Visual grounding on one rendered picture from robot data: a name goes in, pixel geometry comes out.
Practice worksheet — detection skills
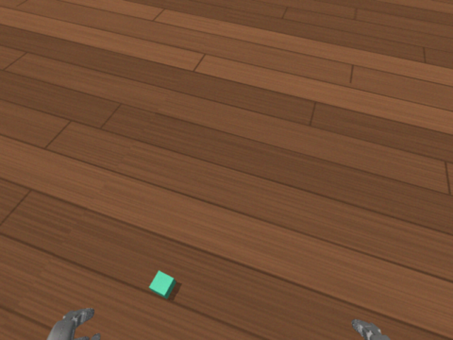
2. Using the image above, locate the right robot hand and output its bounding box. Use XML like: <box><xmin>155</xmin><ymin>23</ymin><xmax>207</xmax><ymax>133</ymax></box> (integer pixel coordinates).
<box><xmin>352</xmin><ymin>319</ymin><xmax>391</xmax><ymax>340</ymax></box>

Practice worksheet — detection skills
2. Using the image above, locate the cube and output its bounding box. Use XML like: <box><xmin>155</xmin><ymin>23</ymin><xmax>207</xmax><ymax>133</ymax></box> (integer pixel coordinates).
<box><xmin>149</xmin><ymin>271</ymin><xmax>176</xmax><ymax>299</ymax></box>

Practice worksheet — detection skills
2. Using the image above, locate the left robot hand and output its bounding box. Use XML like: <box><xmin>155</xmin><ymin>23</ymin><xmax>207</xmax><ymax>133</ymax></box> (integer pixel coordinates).
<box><xmin>47</xmin><ymin>308</ymin><xmax>101</xmax><ymax>340</ymax></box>

